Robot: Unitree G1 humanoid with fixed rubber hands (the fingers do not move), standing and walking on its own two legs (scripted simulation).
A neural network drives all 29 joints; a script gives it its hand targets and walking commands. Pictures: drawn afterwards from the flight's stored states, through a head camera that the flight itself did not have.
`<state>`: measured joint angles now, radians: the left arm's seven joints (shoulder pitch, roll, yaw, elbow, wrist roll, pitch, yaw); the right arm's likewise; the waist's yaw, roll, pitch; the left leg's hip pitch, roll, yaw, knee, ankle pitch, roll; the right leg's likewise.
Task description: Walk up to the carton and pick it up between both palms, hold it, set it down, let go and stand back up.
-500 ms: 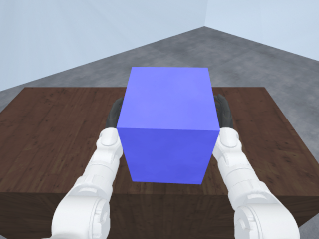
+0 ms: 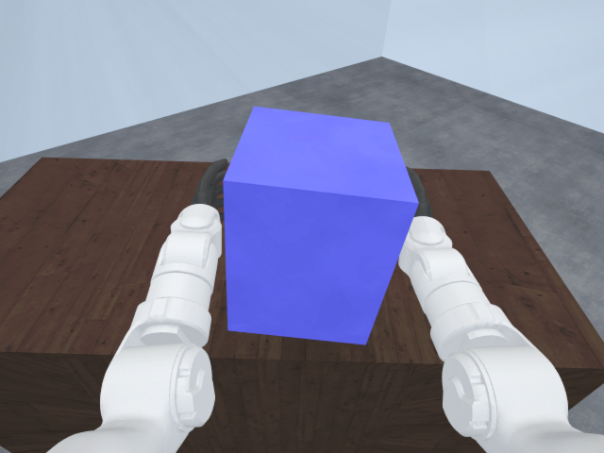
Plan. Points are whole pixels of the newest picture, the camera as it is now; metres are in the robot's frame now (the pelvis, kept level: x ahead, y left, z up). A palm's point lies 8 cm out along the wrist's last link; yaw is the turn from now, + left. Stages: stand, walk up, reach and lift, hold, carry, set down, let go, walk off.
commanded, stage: reach and lift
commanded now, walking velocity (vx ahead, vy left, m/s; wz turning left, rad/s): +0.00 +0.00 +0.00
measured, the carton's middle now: (309, 225) +0.42 +0.02 +0.13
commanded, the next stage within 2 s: hold in 0.94 s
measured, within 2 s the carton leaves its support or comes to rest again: neither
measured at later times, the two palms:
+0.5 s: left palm (193, 215) +0.39 +0.18 +0.16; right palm (412, 207) +0.40 -0.11 +0.18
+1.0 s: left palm (193, 204) +0.39 +0.17 +0.18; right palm (418, 195) +0.40 -0.12 +0.20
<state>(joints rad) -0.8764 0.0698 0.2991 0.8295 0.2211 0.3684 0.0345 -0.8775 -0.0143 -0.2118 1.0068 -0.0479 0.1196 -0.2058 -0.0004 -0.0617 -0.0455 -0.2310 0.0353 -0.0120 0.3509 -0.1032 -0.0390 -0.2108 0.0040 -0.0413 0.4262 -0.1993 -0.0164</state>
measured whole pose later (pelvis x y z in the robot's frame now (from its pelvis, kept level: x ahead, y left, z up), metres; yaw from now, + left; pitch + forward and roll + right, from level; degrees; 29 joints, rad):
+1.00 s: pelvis +0.00 +0.00 +0.00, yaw +0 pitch -3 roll +1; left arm -0.80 0.05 0.27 0.54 0.19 0.55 0.04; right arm -0.88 -0.01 -0.19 0.79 0.05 0.30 -0.20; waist 0.00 -0.07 -0.03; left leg -0.19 0.04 -0.01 0.35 -0.11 -0.04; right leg -0.16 0.00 -0.04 0.43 -0.20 -0.02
